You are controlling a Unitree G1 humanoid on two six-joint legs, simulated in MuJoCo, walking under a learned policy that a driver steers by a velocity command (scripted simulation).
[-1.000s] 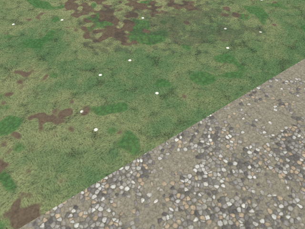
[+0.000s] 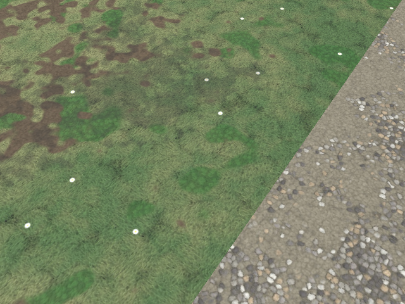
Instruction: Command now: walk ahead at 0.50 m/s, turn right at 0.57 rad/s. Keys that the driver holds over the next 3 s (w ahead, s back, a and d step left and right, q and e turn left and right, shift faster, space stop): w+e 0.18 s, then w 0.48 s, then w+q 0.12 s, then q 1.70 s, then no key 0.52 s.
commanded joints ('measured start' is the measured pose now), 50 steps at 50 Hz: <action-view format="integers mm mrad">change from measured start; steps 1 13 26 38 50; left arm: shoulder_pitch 71 213 95 -126 48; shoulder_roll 100 132 113 20 85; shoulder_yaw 27 27 -1 -24 3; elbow -56 -21 -68 -123 -98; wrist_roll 1 -3 10 13 25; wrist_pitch -21 -14 -33 -40 -6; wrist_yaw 9 58 51 35 52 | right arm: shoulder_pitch -45 -309 10 117 132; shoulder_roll -134 -56 -94 -152 -143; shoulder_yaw -31 -2 -21 -26 -25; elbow -110 -199 -122 -40 -95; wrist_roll -22 -24 -27 -1 4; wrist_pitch -46 -19 -11 10 80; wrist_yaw -7 26 39 19 -15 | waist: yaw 18 100 -33 -58 43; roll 4 -94 28 72 -106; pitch -139 -67 -79 -36 -279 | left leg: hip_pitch -403 -252 288 153 -417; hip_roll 61 -27 212 101 -17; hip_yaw -92 -37 -441 -153 -86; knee -2 -648 -979 -1052 37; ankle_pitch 119 583 206 493 -121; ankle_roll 16 -43 245 212 -56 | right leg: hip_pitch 407 244 -306 -136 516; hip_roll -269 -181 -125 -128 -428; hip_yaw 448 301 163 70 342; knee -340 -356 618 4 -204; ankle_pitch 182 183 -145 248 524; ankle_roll -194 -115 68 131 -136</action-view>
